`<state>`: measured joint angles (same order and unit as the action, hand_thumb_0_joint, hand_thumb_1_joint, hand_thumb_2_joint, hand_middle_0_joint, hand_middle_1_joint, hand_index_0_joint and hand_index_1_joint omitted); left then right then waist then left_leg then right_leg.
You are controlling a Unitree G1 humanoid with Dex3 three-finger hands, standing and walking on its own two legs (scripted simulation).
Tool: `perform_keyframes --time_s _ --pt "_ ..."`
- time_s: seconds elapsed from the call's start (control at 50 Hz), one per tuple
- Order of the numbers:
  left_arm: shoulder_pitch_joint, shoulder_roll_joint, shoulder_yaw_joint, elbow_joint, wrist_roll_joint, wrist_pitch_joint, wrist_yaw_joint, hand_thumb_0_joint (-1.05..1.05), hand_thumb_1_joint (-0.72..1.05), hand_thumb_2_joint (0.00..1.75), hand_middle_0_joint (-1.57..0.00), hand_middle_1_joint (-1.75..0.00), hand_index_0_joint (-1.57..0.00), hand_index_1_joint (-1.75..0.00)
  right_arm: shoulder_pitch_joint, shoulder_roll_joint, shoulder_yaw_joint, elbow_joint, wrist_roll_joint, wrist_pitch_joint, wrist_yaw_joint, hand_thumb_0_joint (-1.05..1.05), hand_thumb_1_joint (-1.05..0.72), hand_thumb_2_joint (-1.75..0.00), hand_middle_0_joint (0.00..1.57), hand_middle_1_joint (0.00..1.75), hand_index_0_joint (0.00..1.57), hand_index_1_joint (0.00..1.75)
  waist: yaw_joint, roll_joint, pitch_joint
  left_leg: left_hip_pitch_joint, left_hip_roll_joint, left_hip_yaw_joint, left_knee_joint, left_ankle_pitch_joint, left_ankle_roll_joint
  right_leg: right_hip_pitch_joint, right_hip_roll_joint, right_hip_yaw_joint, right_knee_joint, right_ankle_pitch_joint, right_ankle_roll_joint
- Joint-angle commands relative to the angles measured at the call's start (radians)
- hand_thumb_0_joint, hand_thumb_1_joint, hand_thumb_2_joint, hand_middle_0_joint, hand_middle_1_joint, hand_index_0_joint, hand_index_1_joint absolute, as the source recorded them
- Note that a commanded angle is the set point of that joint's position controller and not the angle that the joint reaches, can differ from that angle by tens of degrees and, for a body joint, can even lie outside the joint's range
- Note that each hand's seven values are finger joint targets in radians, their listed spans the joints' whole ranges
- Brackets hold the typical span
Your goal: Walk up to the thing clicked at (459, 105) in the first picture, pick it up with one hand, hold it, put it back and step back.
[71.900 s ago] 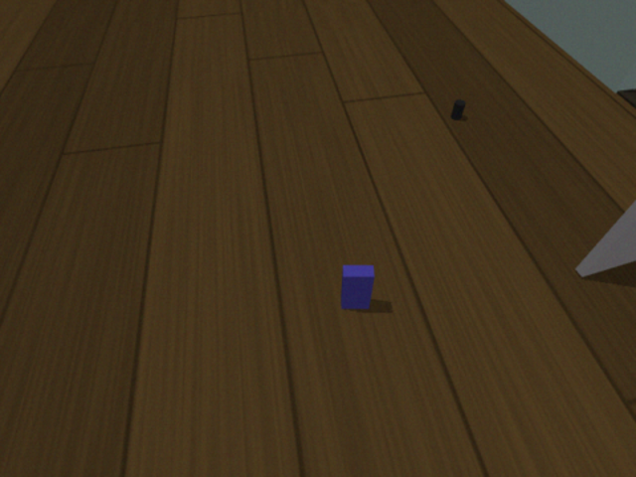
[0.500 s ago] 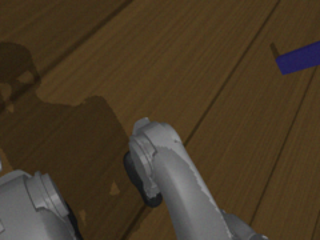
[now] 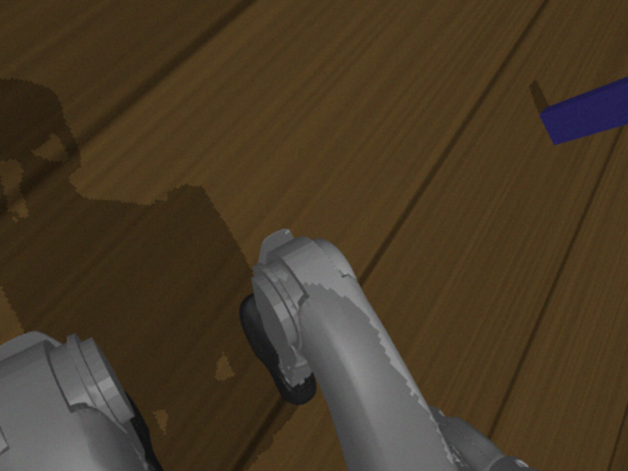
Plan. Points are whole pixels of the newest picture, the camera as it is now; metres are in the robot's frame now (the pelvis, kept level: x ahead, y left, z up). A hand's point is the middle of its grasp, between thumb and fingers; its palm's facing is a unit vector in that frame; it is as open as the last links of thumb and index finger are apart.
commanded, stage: open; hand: left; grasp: from above
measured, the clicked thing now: out of the picture +0.52 +0.23 -0.27
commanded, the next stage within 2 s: withdraw in 0.06 s
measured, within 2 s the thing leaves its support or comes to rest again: neither
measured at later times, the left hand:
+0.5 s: hand out of the picture +0.53 +0.25 -0.16, palm faces -0.27 -0.09 -0.96, open 13.4 cm
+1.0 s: hand out of the picture +0.49 +0.21 -0.08, palm faces -0.47 -0.07 -0.88, open 13.4 cm
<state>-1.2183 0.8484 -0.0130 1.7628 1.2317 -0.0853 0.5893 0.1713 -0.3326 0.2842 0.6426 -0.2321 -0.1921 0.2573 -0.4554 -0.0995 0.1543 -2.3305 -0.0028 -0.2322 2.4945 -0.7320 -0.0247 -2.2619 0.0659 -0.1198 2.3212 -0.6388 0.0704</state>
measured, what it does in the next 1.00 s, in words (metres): stands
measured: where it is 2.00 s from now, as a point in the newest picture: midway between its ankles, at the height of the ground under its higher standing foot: (219, 415)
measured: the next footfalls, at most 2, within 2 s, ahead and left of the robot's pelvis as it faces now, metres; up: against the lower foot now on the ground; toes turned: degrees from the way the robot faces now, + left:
none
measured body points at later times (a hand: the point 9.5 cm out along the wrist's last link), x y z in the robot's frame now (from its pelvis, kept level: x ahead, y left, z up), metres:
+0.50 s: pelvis +0.01 +0.00 +0.01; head +0.27 +0.09 +0.37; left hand +0.54 +0.25 -0.11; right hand +0.02 -0.25 -0.07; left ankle +0.06 +0.13 -0.28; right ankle +0.12 -0.12 -0.28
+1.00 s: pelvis -0.02 -0.02 +0.05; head +0.21 +0.05 +0.43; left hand +0.51 +0.21 -0.03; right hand +0.03 -0.31 -0.04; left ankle +0.06 +0.13 -0.28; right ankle +0.12 -0.12 -0.28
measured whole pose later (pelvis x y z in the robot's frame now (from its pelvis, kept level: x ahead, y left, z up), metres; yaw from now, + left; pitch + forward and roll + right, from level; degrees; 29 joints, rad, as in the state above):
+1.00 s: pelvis -0.02 -0.02 +0.05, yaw +8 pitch +34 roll -5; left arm -1.19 0.54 -0.12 1.45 1.17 -0.02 0.22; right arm 0.21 -0.35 0.09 0.65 -0.11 0.04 0.08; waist -0.32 0.01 -0.06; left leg -2.23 -0.01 -0.12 2.26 -0.63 -0.03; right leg -2.20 0.03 -0.03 2.19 -0.59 0.03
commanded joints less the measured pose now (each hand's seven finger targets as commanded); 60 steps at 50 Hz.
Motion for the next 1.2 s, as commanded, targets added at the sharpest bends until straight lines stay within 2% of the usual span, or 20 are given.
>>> perform_keyframes --time_s 0.0,0.06,0.12,0.14,0.18,0.26,0.28,0.32,0.36,0.42,0.48,0.56,0.68,0.74,0.84,0.9,0.96,1.06,1.12,1.18 --pt "-0.314 0.152 0.013 -0.135 0.003 -0.008 0.049 0.00 -0.27 0.88 -0.25 -0.93 -0.26 -0.92 0.240 -0.321 -0.091 0.026 0.006 0.005 -0.009 0.00 -0.90 -0.90 0.20 0.30 0.20 0.30 -0.054 0.514 -0.686 0.458 0.026 0.099 -0.266 0.234 0.029 0.438 0.027 -0.138 -0.192 0.263 -0.097" --pt "-0.322 0.137 -0.006 -0.131 0.016 -0.002 0.054 0.00 -0.27 0.89 -0.25 -0.97 -0.26 -0.95 0.231 -0.313 -0.086 0.019 -0.004 0.008 -0.005 0.00 -0.90 -0.90 0.20 0.30 0.20 0.30 -0.076 0.527 -0.693 0.470 0.030 0.104 -0.262 0.249 0.027 0.470 0.037 -0.134 -0.189 0.288 -0.095" --pt "-0.316 0.137 0.002 -0.121 0.002 0.010 0.052 0.00 -0.28 0.91 -0.24 -0.96 -0.25 -0.95 0.234 -0.316 -0.086 0.019 -0.003 0.004 -0.002 0.00 -0.90 -0.90 0.20 0.30 0.20 0.30 -0.077 0.523 -0.678 0.459 0.028 0.109 -0.254 0.254 0.032 0.460 0.032 -0.133 -0.193 0.294 -0.092" --pt "-0.306 0.161 0.024 -0.139 0.003 0.013 0.057 0.00 -0.29 0.93 -0.23 -0.97 -0.24 -0.96 0.245 -0.325 -0.093 0.029 0.003 0.008 -0.005 0.00 -0.90 -0.90 0.20 0.30 0.20 0.30 -0.056 0.544 -0.704 0.475 0.028 0.105 -0.265 0.272 0.028 0.459 0.030 -0.136 -0.194 0.301 -0.095" --pt "-0.281 0.139 0.023 -0.107 0.000 0.022 0.052 0.00 -0.42 0.89 -0.18 -0.89 -0.18 -0.89 0.248 -0.316 -0.084 0.022 -0.002 0.004 0.001 0.00 -0.91 -0.90 0.20 0.30 0.20 0.30 -0.067 0.519 -0.672 0.456 0.026 0.106 -0.258 0.264 0.030 0.445 0.027 -0.141 -0.192 0.293 -0.094" --pt "-0.335 0.138 0.022 -0.219 -0.029 0.033 0.060 0.00 -0.44 0.91 -0.19 -0.88 -0.18 -0.89 0.235 -0.303 -0.100 0.011 0.006 0.010 0.006 0.00 -0.92 -0.91 0.20 0.30 0.20 0.30 -0.038 0.552 -0.747 0.479 0.030 0.112 -0.278 0.250 0.028 0.484 0.033 -0.123 -0.199 0.288 -0.098" --pt "-0.363 0.152 0.042 -0.303 -0.026 0.036 0.064 0.00 -0.44 0.91 -0.19 -0.88 -0.18 -0.89 0.240 -0.302 -0.109 0.017 0.009 0.008 0.010 0.00 -0.92 -0.91 0.20 0.30 0.20 0.30 -0.012 0.611 -0.803 0.517 0.027 0.115 -0.281 0.268 0.025 0.469 0.028 -0.125 -0.193 0.299 -0.100" --pt "-0.359 0.099 0.028 -0.315 -0.046 0.049 0.054 0.00 -0.43 0.90 -0.20 -0.86 -0.19 -0.87 0.229 -0.287 -0.121 0.027 0.015 0.008 0.019 0.00 -0.92 -0.91 0.20 0.30 0.20 0.30 -0.011 0.630 -0.830 0.549 0.029 0.115 -0.288 0.268 0.018 0.439 0.027 -0.127 -0.184 0.297 -0.105" --pt "-0.353 0.119 0.054 -0.445 -0.045 0.063 0.038 0.00 -0.46 0.92 -0.18 -0.88 -0.17 -0.89 0.236 -0.291 -0.154 0.035 0.034 0.019 0.022 0.00 -0.92 -0.91 0.20 0.30 0.20 0.30 0.032 0.697 -0.944 0.620 0.027 0.116 -0.310 0.313 0.010 0.434 0.022 -0.124 -0.178 0.322 -0.113" --pt "-0.297 0.080 0.038 -0.526 -0.047 0.109 -0.013 0.00 -0.42 0.90 -0.21 -0.84 -0.19 -0.86 0.228 -0.267 -0.192 0.044 0.068 0.061 0.032 0.00 -0.91 -0.91 0.20 0.30 0.20 0.30 0.098 0.718 -1.077 0.636 0.020 0.147 -0.315 0.378 0.015 0.479 0.030 -0.093 -0.180 0.378 -0.116" --pt "-0.275 -0.037 -0.005 -0.486 -0.074 0.168 -0.079 0.00 -0.42 0.90 -0.21 -0.84 -0.19 -0.86 0.247 -0.252 -0.226 0.062 0.091 0.100 0.039 0.00 -0.91 -0.91 0.20 0.30 0.20 0.30 0.088 0.606 -1.012 0.566 0.016 0.166 -0.329 0.373 0.030 0.475 0.034 -0.075 -0.212 0.391 -0.110" --pt "-0.288 -0.147 -0.069 -0.476 -0.143 0.218 -0.202 0.00 -0.47 0.95 -0.16 -0.91 -0.14 -0.93 0.273 -0.239 -0.262 0.057 0.109 0.151 0.016 0.00 -0.91 -0.91 0.20 0.30 0.20 0.30 0.071 0.448 -0.893 0.475 0.007 0.173 -0.385 0.282 0.044 0.472 0.032 -0.051 -0.288 0.297 -0.109" --pt "-0.274 -0.228 -0.134 -0.432 -0.181 0.197 -0.415 0.00 -0.45 0.96 -0.19 -0.89 -0.16 -0.91 0.244 -0.240 -0.285 0.029 0.126 0.209 -0.066 0.00 -0.91 -0.91 0.20 0.30 0.20 0.30 0.065 0.222 -0.731 0.345 -0.023 0.195 -0.428 0.124 0.055 0.499 0.020 -0.007 -0.419 0.069 -0.131" --pt "-0.271 -0.227 -0.143 -0.440 -0.171 0.156 -0.471 0.00 -0.45 0.96 -0.16 -0.92 -0.15 -0.93 0.250 -0.233 -0.279 0.011 0.129 0.226 -0.110 0.00 -0.90 -0.90 0.20 0.30 0.20 0.30 0.067 0.159 -0.688 0.323 -0.034 0.205 -0.444 0.086 0.057 0.510 0.009 0.008 -0.460 0.006 -0.130" --pt "-0.371 -0.148 -0.114 -0.504 -0.111 0.091 -0.423 0.00 -0.37 0.91 -0.23 -0.84 -0.21 -0.86 0.231 -0.205 -0.257 -0.018 0.127 0.240 -0.170 0.00 -0.90 -0.90 0.20 0.30 0.20 0.30 0.096 0.212 -0.760 0.368 -0.038 0.207 -0.443 0.080 0.051 0.480 0.000 0.022 -0.428 -0.014 -0.132" --pt "-0.429 -0.073 -0.085 -0.508 -0.058 0.062 -0.350 0.00 -0.41 0.92 -0.19 -0.87 -0.18 -0.88 0.212 -0.177 -0.242 -0.016 0.121 0.235 -0.185 0.00 -0.90 -0.90 0.20 0.30 0.20 0.30 0.122 0.290 -0.842 0.393 -0.036 0.218 -0.432 0.095 0.050 0.484 -0.002 0.041 -0.383 0.004 -0.125" --pt "-0.425 -0.065 -0.071 -0.429 -0.027 0.062 -0.266 0.00 -0.44 0.94 -0.15 -0.90 -0.15 -0.91 0.208 -0.174 -0.234 -0.008 0.117 0.220 -0.190 0.00 -0.90 -0.90 0.20 0.30 0.20 0.30 0.111 0.316 -0.861 0.408 -0.034 0.217 -0.425 0.099 0.052 0.439 -0.006 0.031 -0.347 0.038 -0.119" --pt "-0.385 -0.051 -0.040 -0.325 -0.030 0.079 -0.181 0.00 -0.41 0.91 -0.19 -0.87 -0.18 -0.88 0.208 -0.185 -0.229 0.017 0.109 0.192 -0.192 0.00 -0.90 -0.90 0.20 0.30 0.20 0.30 0.117 0.364 -0.892 0.419 -0.032 0.216 -0.415 0.108 0.053 0.392 -0.012 0.013 -0.308 0.070 -0.116" --pt "-0.436 -0.032 -0.032 -0.349 -0.045 0.081 -0.172 0.00 -0.45 0.93 -0.16 -0.91 -0.16 -0.91 0.236 -0.185 -0.224 0.035 0.096 0.179 -0.189 0.00 -0.90 -0.90 0.20 0.30 0.20 0.30 0.097 0.385 -0.929 0.439 -0.021 0.222 -0.376 0.166 0.052 0.435 -0.011 0.008 -0.291 0.136 -0.111" --pt "-0.471 -0.012 -0.011 -0.405 -0.069 0.076 -0.172 0.00 -0.29 0.97 -0.27 -0.79 -0.24 -0.79 0.272 -0.192 -0.232 0.056 0.088 0.170 -0.181 0.00 -0.88 -0.89 0.20 0.30 0.20 0.30 0.095 0.417 -0.990 0.474 -0.014 0.217 -0.350 0.220 0.047 0.455 -0.013 -0.001 -0.267 0.194 -0.112"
